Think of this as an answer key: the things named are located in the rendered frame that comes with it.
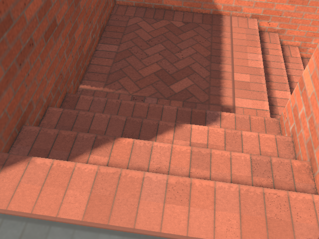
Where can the stairs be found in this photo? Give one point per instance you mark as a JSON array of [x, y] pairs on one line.
[[283, 68], [202, 144]]

